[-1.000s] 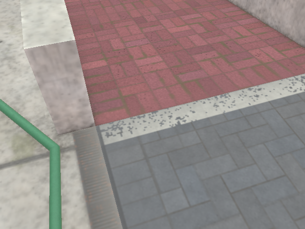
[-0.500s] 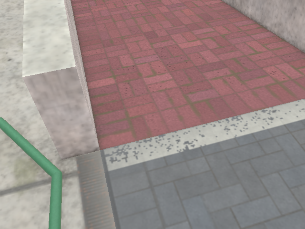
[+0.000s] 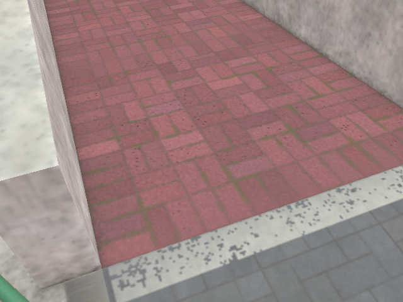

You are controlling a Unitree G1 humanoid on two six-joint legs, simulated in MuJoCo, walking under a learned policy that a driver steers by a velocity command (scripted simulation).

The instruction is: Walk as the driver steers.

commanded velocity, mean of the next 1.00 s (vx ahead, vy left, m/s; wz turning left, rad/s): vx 0.50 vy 0.00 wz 0.00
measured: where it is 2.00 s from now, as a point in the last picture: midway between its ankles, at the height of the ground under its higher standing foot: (210, 170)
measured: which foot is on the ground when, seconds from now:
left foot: down 0.00-0.30, up 0.32-0.82, down 0.84-1.00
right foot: up 0.00-0.26, down 0.28-0.84, up 0.86-1.00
